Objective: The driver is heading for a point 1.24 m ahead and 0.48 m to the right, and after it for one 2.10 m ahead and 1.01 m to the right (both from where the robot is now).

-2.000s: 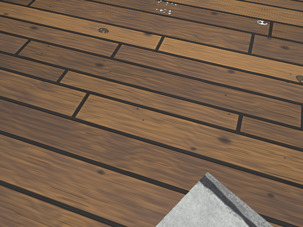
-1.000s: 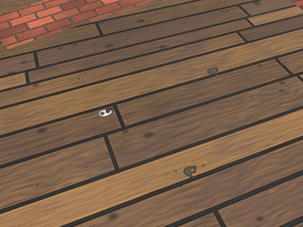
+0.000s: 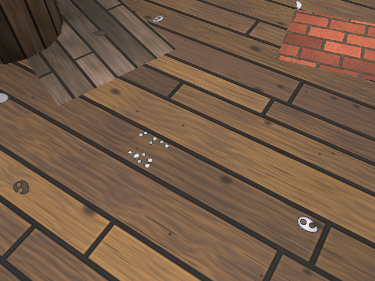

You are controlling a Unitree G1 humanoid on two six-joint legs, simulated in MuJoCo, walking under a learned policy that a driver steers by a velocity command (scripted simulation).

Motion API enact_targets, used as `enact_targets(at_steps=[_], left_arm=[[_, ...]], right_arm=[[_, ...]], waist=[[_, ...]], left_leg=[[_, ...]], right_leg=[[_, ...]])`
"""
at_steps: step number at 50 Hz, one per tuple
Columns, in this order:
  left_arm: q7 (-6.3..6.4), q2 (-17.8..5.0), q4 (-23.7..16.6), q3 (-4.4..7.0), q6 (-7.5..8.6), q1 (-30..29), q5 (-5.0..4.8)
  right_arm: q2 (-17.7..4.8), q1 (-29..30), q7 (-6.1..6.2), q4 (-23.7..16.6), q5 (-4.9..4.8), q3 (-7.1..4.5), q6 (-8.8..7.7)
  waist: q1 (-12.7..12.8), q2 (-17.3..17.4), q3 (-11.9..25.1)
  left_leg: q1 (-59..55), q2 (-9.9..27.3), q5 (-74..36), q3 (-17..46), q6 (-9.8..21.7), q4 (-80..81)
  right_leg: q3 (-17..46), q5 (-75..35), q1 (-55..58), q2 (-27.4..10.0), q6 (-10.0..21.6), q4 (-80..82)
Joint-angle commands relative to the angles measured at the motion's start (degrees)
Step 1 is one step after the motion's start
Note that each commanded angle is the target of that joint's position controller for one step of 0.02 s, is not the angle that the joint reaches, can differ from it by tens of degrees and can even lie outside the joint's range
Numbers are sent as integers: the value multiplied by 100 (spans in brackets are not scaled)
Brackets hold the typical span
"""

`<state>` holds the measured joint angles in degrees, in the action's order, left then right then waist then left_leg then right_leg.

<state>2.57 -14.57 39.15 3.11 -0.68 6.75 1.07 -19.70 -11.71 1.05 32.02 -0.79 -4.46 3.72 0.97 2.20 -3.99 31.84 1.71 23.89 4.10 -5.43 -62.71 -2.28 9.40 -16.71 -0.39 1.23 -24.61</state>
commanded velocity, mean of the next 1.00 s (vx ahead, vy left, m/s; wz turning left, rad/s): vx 0.24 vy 0.00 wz -0.62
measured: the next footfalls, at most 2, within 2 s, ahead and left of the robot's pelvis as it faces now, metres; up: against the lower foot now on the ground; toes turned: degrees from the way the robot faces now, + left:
left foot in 0.14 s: +0.04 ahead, +0.15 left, +0.00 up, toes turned -4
right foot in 0.50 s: +0.02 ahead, -0.12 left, +0.00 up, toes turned -23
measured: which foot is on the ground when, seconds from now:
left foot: up 0.00-0.12, down 0.14-0.50, up 0.52-0.94, down 0.96-1.00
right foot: down 0.00-0.14, up 0.16-0.48, down 0.50-0.94, up 0.96-1.00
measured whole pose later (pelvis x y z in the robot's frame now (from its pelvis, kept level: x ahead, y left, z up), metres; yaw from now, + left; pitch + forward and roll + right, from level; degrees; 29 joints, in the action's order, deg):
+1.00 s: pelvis +0.13 -0.06 -0.01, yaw -41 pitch +4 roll +1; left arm -1.3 -19.4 36.4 4.3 0.5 16.8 0.8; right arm -16.9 -10.6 -0.7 39.6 3.2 -2.6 -3.3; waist -0.1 -1.6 2.7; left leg 21.2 -2.5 15.8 0.3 1.2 -33.0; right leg 13.7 25.9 -17.4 6.9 4.6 -46.9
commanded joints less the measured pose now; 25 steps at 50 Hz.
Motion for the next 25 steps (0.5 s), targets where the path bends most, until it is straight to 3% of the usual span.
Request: enact_targets(at_steps=[1, 3, 4, 5, 6, 7, 8, 9, 10, 12, 13, 15, 18, 21, 23, 24, 25], left_arm=[[-122, -1081, -243, 264, 32, -85, -78], [-237, -865, -131, 160, 66, -41, -159], [-279, -867, -81, 142, 75, -27, -218], [-302, -994, -43, 170, 77, 49, -300], [-311, -1052, 3, 188, 112, 286, -340], [-357, -815, -77, 113, 177, 322, -227], [-382, -502, -265, 42, 262, 307, -236], [-329, -917, -270, 167, 260, 66, -262], [-282, -1150, -221, 308, 184, 85, -328], [-147, -999, -7, 367, -89, 613, -294], [-117, -901, -23, 358, -181, 660, -269], [-141, -717, -217, 309, -247, 475, -260], [-335, -466, -549, 186, -230, 157, -245], [-472, -671, -706, 254, -246, 279, -253], [-482, -735, -689, 330, -306, 558, -265], [-423, -827, -622, 406, -317, 798, -257], [-314, -1281, -557, 588, -292, 1204, -238]], right_arm=[[-28, 86, 24, -419, 94, 77, -184], [39, -82, 25, -199, 118, 93, -192], [43, -215, 21, -93, 124, 74, -190], [-43, -338, 20, -12, 111, 34, -194], [-315, -377, 49, -30, 100, -39, -194], [-680, -631, 115, -77, 150, -123, -158], [-1178, -421, 145, -12, 272, -267, -80], [-888, -313, 133, -94, 360, -244, -126], [-578, -154, 141, -143, 393, -146, -197], [-280, 532, 161, -210, 223, -66, -328], [-206, 653, 180, -195, 182, -47, -364], [-177, 631, 210, -116, 186, -69, -359], [-362, 502, 228, -4, 163, -173, -318], [-618, 433, 147, 117, 63, -295, -336], [-616, 572, 78, 169, -65, -321, -374], [-499, 438, 40, 268, -94, -310, -392], [-303, 143, -7, 357, -11, -278, -414]], waist=[[43, -1065, 1103], [-8, -1213, 1044], [-119, -1213, 947], [-216, -1240, 832], [-184, -1198, 889], [-216, -508, 1209], [-63, 1160, 1065], [-385, 1257, 1026], [-366, 1034, 821], [-22, 921, 589], [32, 865, 504], [-30, 723, 461], [-226, 703, 675], [-221, 754, 829], [-15, 667, 830], [82, 433, 860], [185, -549, 947]], left_leg=[[-650, -122, 281, -240, 72, 1153], [-1300, -157, -26, -312, 135, 2302], [-1702, -278, -512, -413, 193, 3108], [-2177, -429, -1158, -535, 322, 3983], [-2776, -244, -1462, -288, 513, 4180], [-3533, 693, -2344, 453, 826, 4022], [-3219, 1775, -2929, 1190, 1574, 4024], [-2716, 2114, -2962, 1420, 2080, 4278], [-2544, 2060, -3233, 1256, 2141, 4375], [-2338, 1656, -3219, 465, 1765, 4358], [-2283, 1563, -3258, 193, 1667, 4358], [-2340, 1473, -3034, -178, 1613, 4370], [-2545, 1589, -3052, -501, 1608, 4171], [-2581, 1851, -3327, -585, 1576, 3922], [-2426, 1873, -3114, -811, 1302, 3489], [-2127, 1693, -2735, -1077, 1020, 2975], [-1289, 1178, -1819, -1503, 567, 1691]], right_leg=[[1078, -1736, 786, -1223, 1314, 568], [1198, -1368, 567, -1142, 1229, 489], [1221, -1255, 417, -1055, 1137, 344], [1279, -1317, 194, -984, 1001, 190], [1404, -1060, -178, -890, 709, 83], [1229, 30, -752, -603, 291, -539], [326, 1539, -1642, 82, -101, -1300], [188, 2411, -1689, -11, -323, -2529], [324, 2509, -1898, -20, -408, -3635], [455, 2004, -2068, -159, -567, -4405], [437, 1718, -2101, -219, -637, -4445], [237, 1255, -2101, -307, -728, -4028], [35, 1106, -1607, -440, -641, -2807], [-276, 1185, -1035, -316, -406, -2077], [-471, 725, -488, -158, -172, -1278], [-442, 252, 83, 17, 6, -759], [341, -1477, 1095, -200, 359, -193]])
